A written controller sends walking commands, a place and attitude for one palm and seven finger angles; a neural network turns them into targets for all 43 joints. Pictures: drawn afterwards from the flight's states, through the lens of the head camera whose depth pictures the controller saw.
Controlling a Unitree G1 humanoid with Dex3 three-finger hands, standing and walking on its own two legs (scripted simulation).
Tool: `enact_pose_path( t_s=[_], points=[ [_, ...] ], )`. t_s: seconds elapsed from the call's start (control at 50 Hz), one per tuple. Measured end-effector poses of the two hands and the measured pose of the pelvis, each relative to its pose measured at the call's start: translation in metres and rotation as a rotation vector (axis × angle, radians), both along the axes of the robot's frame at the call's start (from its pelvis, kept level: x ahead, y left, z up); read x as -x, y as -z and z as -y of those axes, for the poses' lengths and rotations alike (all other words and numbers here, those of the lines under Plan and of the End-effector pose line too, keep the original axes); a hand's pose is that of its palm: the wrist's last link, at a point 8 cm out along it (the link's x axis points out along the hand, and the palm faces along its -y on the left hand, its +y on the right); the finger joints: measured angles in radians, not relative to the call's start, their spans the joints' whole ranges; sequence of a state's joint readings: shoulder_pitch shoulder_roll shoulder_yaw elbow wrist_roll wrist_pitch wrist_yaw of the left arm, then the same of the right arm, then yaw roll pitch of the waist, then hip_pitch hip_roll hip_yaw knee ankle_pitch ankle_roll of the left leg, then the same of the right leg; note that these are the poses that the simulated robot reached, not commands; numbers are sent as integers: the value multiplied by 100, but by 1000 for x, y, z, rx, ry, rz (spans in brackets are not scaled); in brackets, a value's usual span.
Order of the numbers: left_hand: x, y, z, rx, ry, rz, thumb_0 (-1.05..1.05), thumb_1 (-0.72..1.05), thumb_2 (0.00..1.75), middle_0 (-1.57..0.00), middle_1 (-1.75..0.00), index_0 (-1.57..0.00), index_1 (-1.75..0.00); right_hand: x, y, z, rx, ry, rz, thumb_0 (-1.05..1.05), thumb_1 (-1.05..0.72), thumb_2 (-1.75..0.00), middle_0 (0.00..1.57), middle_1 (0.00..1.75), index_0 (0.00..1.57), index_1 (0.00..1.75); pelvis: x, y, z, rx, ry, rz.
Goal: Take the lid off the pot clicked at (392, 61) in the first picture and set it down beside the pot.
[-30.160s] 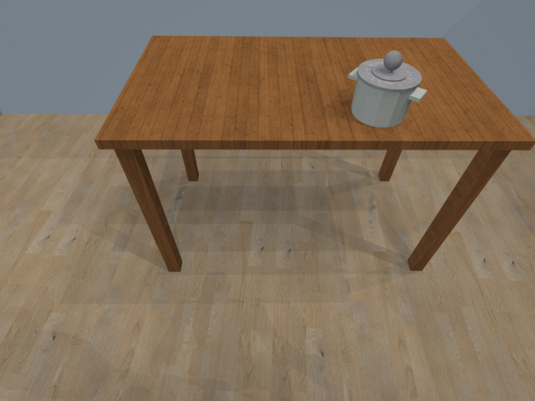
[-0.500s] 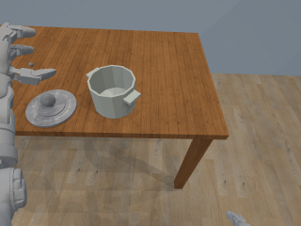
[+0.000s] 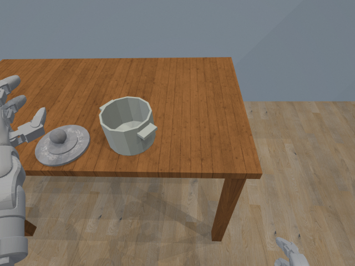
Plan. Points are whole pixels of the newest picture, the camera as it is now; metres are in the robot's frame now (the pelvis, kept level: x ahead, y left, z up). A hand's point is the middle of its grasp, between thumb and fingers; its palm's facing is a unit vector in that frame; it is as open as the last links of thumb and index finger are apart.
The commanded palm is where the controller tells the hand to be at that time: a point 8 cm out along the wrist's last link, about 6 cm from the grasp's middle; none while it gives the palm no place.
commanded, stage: draw the hand back to the body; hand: left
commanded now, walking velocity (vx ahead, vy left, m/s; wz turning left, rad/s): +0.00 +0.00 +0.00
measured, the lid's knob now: (58, 136) +0.45 +0.41 +0.00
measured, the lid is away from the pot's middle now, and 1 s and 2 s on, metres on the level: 0.21 0.21 0.21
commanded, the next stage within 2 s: step back with the hand held close in 1.08 s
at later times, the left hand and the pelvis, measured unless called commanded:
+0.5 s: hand (30, 164) +0.24 +0.28 +0.17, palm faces +0.49 -0.83 -0.27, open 7.5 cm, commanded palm +0.19 +0.31 +0.18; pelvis -0.01 +0.00 +0.00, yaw +0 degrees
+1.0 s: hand (17, 218) +0.16 +0.26 +0.15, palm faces +0.38 -0.86 -0.34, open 7.4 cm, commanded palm +0.10 +0.30 +0.17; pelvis -0.02 +0.02 +0.00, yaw +1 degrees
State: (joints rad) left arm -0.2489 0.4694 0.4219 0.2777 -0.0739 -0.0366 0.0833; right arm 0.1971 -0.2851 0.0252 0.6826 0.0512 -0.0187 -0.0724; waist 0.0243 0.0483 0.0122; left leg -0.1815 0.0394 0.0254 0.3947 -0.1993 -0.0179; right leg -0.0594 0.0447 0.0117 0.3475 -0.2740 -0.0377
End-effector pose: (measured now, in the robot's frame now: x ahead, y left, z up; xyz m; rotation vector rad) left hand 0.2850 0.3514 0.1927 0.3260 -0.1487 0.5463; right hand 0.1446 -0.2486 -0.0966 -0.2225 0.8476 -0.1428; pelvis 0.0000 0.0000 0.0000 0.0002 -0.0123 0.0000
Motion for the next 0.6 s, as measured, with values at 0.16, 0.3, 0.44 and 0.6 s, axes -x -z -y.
enact_pose_path(
  t_s=[0.16,0.3,0.44,0.6],
  points=[
    [25,2,17,-7,17,10,0,63,81,-24,-47,-25,-46,-18,-6,-5,-26,-27,69,1,-90,-89,20,30,20,30,1,0,7,-4,0,21],
    [51,6,25,-13,31,22,1,78,86,-22,-37,-22,-37,-26,-12,-9,-31,-47,113,1,-90,-89,20,30,20,30,3,-1,8,-3,1,40],
    [75,16,28,-6,42,5,1,86,89,-21,-32,-21,-32,-26,-16,-15,-20,-63,128,1,-90,-89,20,30,20,30,8,-2,6,-2,-1,57],
    [103,15,36,-41,83,12,1,88,90,-20,-30,-21,-30,-24,-19,-27,-23,-74,152,1,-90,-89,20,30,20,30,11,-2,-2,0,-1,73]
  ],
)
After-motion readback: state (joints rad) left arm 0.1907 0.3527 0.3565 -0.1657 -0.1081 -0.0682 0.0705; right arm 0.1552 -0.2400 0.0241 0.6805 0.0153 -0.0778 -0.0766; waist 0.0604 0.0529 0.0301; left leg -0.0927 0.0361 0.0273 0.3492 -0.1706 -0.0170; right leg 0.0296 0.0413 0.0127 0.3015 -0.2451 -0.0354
